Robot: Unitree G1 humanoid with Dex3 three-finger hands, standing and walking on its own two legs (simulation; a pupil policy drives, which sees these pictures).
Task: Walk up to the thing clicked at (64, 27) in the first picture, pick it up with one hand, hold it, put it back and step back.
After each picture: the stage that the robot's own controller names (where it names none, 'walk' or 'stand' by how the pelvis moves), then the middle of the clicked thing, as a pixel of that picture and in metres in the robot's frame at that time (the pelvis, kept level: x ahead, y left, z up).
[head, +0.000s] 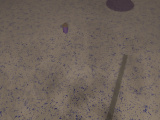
stand; (65, 28) +1.69 +0.31 -0.72
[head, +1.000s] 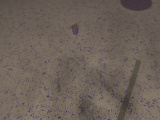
walk; (75, 29) +1.57 +0.31 -0.72
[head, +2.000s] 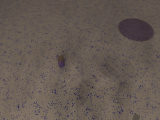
walk; (61, 61) +1.04 +0.32 -0.70
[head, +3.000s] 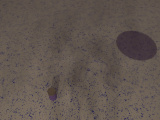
walk; (52, 94) +0.66 +0.29 -0.70
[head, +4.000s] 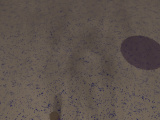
walk; (55, 118) +0.44 +0.25 -0.69
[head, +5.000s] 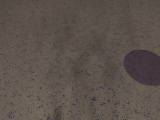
stand; out of the picture +0.39 +0.26 -0.71
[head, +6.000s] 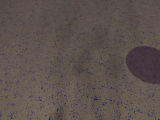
stand; out of the picture +0.35 +0.27 -0.71
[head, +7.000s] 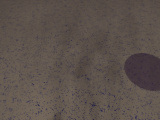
stand; out of the picture +0.34 +0.28 -0.73
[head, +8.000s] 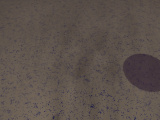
stand; out of the picture +0.33 +0.29 -0.73
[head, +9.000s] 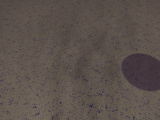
stand; out of the picture +0.33 +0.29 -0.73
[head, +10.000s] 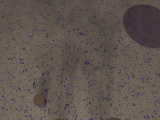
go down; (40, 101) +0.37 +0.27 -0.57
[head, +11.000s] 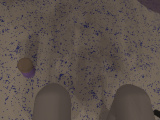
go down; (27, 68) +0.43 +0.28 -0.32
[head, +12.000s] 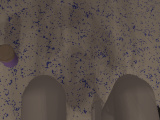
close in; (7, 56) +0.43 +0.29 -0.27
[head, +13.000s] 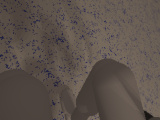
close; out of the picture +0.41 +0.32 -0.22
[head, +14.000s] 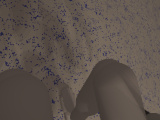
lift; out of the picture +0.40 +0.31 -0.23
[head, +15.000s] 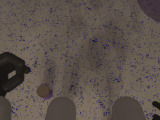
close; (45, 92) +0.36 +0.24 -0.43
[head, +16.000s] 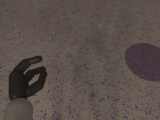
go down; out of the picture +0.30 +0.24 -0.67
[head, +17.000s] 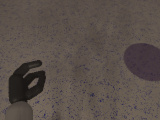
stand; out of the picture +0.30 +0.24 -0.68
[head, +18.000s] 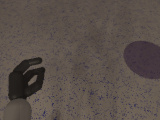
stand; out of the picture +0.30 +0.24 -0.67
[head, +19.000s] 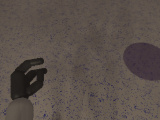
stand; out of the picture +0.30 +0.24 -0.68
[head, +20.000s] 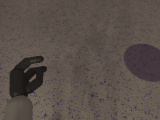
stand; out of the picture +0.30 +0.24 -0.68
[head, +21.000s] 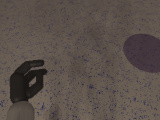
stand; out of the picture +0.30 +0.24 -0.65
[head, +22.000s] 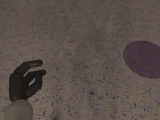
stand; out of the picture +0.30 +0.25 -0.67
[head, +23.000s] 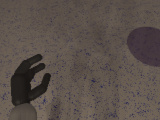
stand; out of the picture +0.32 +0.24 -0.62
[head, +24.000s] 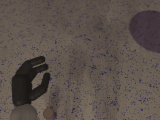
stand; (50, 114) +0.32 +0.24 -0.57
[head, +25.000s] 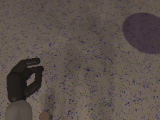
stand; (46, 118) +0.32 +0.24 -0.59
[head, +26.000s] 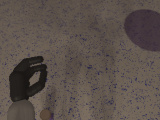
stand; (46, 116) +0.32 +0.24 -0.58
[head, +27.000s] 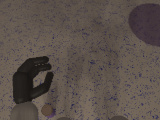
stand; (48, 111) +0.33 +0.25 -0.55
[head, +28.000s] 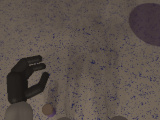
close; (49, 110) +0.33 +0.24 -0.55
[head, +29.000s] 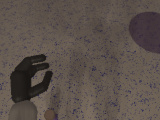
close; (51, 116) +0.33 +0.24 -0.58
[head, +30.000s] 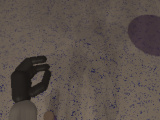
close; (50, 118) +0.32 +0.25 -0.59
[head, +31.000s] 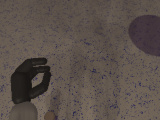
close; (51, 118) +0.32 +0.24 -0.59
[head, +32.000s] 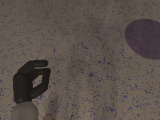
stand; out of the picture +0.31 +0.25 -0.61
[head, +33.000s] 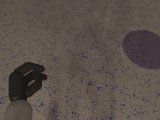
close; out of the picture +0.31 +0.24 -0.65
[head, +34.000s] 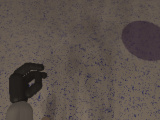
stand; out of the picture +0.31 +0.25 -0.62
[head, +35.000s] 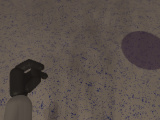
stand; out of the picture +0.31 +0.24 -0.66
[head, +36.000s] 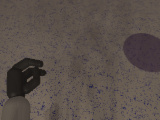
hold; out of the picture +0.31 +0.24 -0.65
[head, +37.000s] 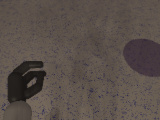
close; out of the picture +0.31 +0.24 -0.65
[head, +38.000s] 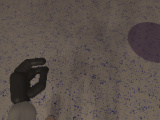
close; out of the picture +0.32 +0.25 -0.61
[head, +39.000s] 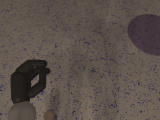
close; (50, 117) +0.32 +0.25 -0.59
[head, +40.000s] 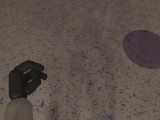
close; out of the picture +0.31 +0.24 -0.65
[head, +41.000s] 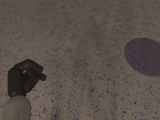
stand; out of the picture +0.30 +0.24 -0.67
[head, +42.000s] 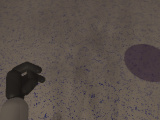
hold; out of the picture +0.30 +0.25 -0.68
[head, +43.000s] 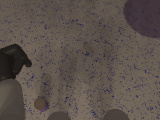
crouch; (41, 104) +0.34 +0.25 -0.52
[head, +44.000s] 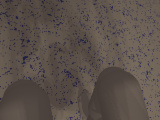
lower; out of the picture +0.37 +0.28 -0.26
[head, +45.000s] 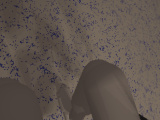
lower; out of the picture +0.36 +0.29 -0.24
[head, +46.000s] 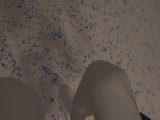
lower; out of the picture +0.35 +0.29 -0.24
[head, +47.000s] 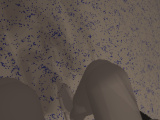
lower; out of the picture +0.35 +0.29 -0.24
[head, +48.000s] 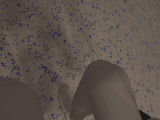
lower; out of the picture +0.35 +0.30 -0.24
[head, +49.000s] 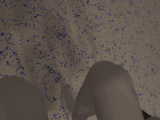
open; out of the picture +0.35 +0.29 -0.25
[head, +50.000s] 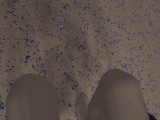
stand; out of the picture +0.36 +0.27 -0.26
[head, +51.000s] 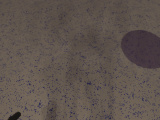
stand; out of the picture +0.32 +0.24 -0.62
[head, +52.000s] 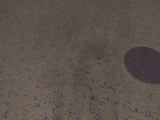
stand; out of the picture +0.31 +0.24 -0.66
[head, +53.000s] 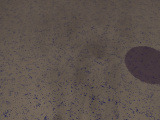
stand; out of the picture +0.31 +0.24 -0.66
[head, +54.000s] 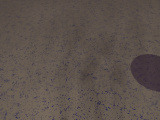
stand; out of the picture +0.32 +0.24 -0.72
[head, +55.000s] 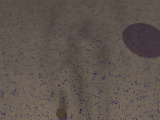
walk; (61, 115) +0.40 +0.19 -0.70
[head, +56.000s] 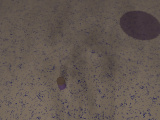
walk; (61, 83) +0.66 +0.23 -0.70
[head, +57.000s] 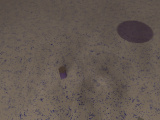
stand; (62, 72) +0.95 +0.30 -0.71
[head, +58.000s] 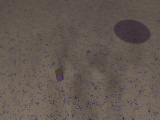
stand; (59, 75) +0.89 +0.28 -0.72
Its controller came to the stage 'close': yes
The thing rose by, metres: 0.01
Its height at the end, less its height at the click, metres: +0.00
